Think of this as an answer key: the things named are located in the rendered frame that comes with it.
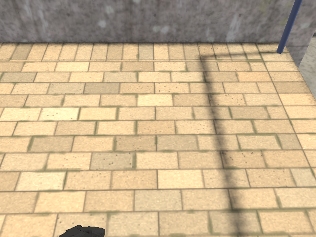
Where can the robot left hand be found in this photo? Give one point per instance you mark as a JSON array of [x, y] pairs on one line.
[[86, 231]]

